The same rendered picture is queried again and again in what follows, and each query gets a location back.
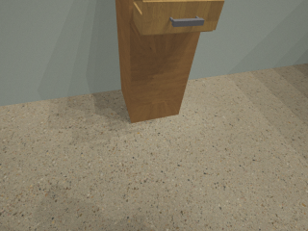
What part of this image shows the drawer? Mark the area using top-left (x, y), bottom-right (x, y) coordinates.
top-left (133, 0), bottom-right (224, 36)

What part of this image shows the handle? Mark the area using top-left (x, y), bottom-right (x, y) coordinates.
top-left (169, 16), bottom-right (205, 27)

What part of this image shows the cabinet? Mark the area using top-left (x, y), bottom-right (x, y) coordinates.
top-left (115, 0), bottom-right (200, 123)

